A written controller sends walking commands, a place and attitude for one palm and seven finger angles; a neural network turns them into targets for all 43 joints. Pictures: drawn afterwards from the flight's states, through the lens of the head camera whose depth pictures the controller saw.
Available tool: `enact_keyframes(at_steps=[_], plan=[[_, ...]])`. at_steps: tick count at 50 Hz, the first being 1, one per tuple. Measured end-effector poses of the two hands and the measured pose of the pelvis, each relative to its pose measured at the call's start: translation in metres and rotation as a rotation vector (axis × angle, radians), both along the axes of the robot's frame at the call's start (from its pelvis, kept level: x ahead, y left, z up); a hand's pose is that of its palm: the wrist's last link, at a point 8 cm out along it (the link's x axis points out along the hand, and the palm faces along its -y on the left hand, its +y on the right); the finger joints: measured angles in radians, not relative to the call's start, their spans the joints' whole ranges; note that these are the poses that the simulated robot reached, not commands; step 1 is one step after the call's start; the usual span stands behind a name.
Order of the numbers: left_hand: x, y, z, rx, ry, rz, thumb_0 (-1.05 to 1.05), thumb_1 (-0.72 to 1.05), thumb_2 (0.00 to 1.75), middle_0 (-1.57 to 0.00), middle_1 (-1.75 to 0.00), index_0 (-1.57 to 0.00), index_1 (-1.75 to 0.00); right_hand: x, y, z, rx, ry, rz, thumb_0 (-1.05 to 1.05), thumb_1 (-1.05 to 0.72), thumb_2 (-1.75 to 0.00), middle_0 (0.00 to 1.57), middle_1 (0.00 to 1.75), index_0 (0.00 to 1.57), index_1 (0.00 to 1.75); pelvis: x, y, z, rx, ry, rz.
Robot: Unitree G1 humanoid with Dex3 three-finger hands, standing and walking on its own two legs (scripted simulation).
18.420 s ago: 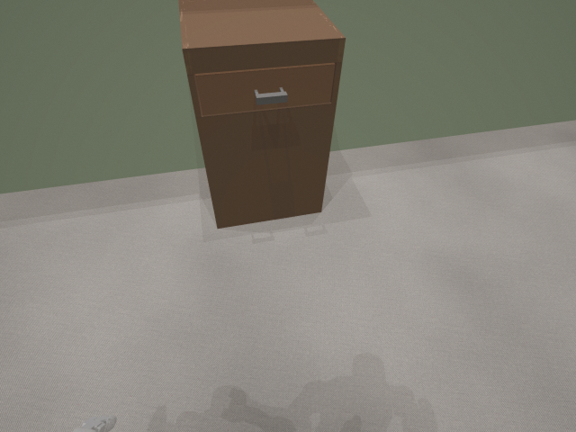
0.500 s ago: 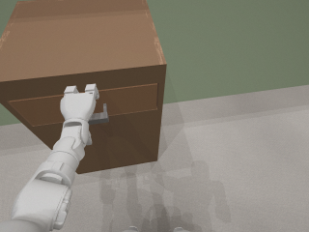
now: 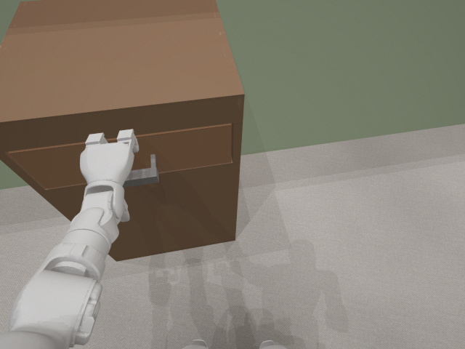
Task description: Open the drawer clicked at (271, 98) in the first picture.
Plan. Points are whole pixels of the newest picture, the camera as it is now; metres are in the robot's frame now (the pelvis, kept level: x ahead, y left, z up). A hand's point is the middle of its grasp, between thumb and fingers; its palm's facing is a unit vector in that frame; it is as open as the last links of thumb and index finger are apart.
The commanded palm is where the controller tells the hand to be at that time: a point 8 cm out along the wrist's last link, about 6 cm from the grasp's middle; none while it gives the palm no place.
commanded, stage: move the hooked fingers above the handle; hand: left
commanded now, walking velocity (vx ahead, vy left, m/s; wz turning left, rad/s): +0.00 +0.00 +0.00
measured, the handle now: (134, 169) +0.50 +0.21 -0.06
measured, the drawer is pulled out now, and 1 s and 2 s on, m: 0.00 0.00 0.00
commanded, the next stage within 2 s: none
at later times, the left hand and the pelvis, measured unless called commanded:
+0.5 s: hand (114, 175) +0.44 +0.23 +0.00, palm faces -0.01 -0.03 -1.00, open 13.8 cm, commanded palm +0.42 +0.22 +0.05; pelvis +0.01 +0.01 +0.00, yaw -1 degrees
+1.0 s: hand (113, 178) +0.43 +0.23 +0.00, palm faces -0.04 +0.00 -1.00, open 13.8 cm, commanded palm +0.41 +0.21 +0.05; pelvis +0.00 +0.00 +0.00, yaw -1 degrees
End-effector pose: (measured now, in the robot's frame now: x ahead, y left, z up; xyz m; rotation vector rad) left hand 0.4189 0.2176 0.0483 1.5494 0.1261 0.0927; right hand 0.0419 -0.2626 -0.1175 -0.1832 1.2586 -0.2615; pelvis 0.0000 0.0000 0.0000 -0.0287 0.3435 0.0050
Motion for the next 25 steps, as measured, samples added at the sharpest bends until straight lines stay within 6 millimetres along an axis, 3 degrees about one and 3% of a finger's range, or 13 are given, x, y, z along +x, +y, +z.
enact_keyframes(at_steps=[8,16,25], plan=[[0.006,0.012,0.001,0.006,-0.004,0.049,0.0,-0.49,0.3,-0.32,-1.2,-0.32,-1.2,0.013,-0.001,-0.003,-0.001,0.0,0.013,0.01,-0.91,-0.9,0.2,0.3,0.2,0.3,0.004,0.0,-0.002,-0.004,0.015,0.009],[0.013,-0.005,0.003,-0.042,0.018,-0.006,0.0,-0.49,0.3,-0.32,-1.2,-0.32,-1.2,0.017,0.004,0.002,0.004,-0.001,0.003,0.01,-0.91,-0.9,0.2,0.3,0.2,0.3,0.013,0.003,0.002,-0.006,0.006,0.004],[0.003,0.007,0.001,-0.006,-0.012,0.019,0.0,-0.49,0.3,-0.32,-1.21,-0.32,-1.2,0.019,0.011,-0.001,0.027,0.005,0.002,0.01,-0.91,-0.9,0.2,0.3,0.2,0.3,0.014,0.007,0.002,-0.004,-0.001,-0.01]])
